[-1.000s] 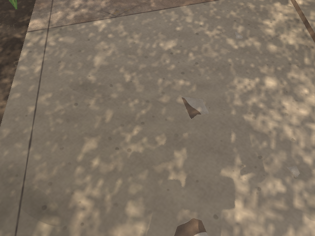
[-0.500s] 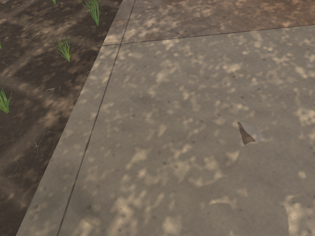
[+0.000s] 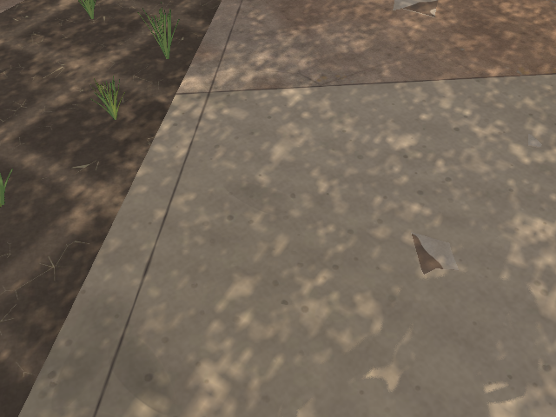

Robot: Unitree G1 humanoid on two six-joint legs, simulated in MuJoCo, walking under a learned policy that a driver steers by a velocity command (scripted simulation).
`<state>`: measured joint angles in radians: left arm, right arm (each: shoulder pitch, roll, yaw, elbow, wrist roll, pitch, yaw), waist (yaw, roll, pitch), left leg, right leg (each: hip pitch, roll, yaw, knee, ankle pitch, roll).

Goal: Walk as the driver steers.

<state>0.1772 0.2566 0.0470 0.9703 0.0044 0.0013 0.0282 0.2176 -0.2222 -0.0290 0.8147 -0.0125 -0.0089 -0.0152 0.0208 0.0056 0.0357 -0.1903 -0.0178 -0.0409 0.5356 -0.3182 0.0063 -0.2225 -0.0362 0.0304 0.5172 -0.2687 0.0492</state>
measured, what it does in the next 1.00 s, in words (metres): stands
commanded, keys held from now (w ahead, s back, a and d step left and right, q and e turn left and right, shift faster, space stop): no key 0.96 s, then w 0.04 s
